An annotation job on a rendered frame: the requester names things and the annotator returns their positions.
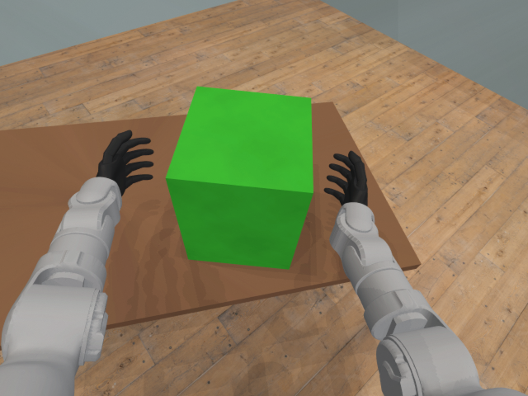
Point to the table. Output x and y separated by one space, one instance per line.
148 274

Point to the right robot forearm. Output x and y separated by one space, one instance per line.
391 305

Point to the left robot forearm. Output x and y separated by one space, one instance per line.
78 252

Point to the robot right upper arm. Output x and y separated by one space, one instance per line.
429 362

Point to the robot right hand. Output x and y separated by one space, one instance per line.
355 188

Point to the robot left upper arm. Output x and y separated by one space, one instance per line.
57 328

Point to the robot left hand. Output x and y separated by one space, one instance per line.
113 165

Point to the carton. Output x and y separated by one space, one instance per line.
241 177

